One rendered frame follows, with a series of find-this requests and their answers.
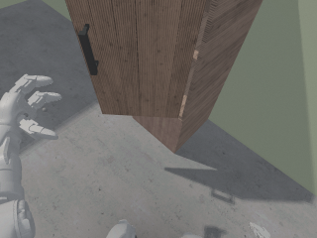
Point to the left robot hand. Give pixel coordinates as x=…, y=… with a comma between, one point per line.
x=13, y=106

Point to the left robot upper arm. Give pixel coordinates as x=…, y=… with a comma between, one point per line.
x=16, y=220

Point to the cupboard door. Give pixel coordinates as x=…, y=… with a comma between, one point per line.
x=145, y=50

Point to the right robot hand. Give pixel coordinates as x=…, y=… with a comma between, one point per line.
x=258, y=231

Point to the left robot thigh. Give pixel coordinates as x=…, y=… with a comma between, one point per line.
x=122, y=230

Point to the handle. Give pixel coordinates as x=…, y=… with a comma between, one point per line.
x=88, y=53

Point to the left robot shin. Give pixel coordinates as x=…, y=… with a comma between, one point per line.
x=123, y=222

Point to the left robot forearm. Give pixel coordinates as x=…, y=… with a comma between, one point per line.
x=10, y=165

